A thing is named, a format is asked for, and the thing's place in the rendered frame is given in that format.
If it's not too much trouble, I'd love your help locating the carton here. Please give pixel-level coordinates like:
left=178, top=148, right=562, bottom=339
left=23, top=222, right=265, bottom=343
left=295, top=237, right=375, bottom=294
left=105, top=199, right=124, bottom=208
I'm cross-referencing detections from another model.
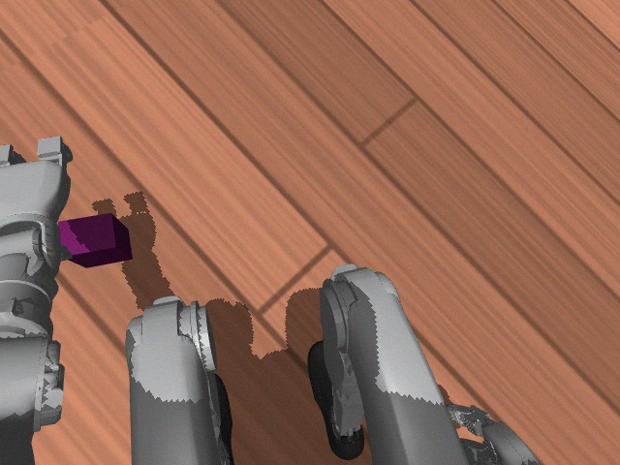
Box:
left=58, top=213, right=133, bottom=268

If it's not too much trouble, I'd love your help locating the right robot foot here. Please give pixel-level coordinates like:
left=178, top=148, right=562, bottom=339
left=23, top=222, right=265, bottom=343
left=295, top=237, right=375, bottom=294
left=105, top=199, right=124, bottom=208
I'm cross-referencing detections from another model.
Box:
left=307, top=340, right=364, bottom=460

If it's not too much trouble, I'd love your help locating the left robot hand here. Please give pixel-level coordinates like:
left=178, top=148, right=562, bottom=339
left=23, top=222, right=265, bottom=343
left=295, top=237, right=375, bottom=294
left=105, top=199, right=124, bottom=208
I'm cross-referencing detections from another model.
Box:
left=0, top=136, right=73, bottom=262

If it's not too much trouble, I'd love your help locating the left robot arm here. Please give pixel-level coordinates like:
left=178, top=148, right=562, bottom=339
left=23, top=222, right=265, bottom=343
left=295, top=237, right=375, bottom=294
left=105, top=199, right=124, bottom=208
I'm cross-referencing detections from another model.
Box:
left=0, top=214, right=65, bottom=465

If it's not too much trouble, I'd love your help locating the right robot hand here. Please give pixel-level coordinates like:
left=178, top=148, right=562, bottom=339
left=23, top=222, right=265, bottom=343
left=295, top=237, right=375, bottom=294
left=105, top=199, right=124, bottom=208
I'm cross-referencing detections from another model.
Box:
left=447, top=404, right=541, bottom=465

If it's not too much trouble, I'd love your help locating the left robot foot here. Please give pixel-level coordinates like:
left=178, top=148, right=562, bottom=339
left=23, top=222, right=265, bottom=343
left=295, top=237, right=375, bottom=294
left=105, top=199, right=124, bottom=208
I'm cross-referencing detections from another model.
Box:
left=214, top=373, right=234, bottom=465

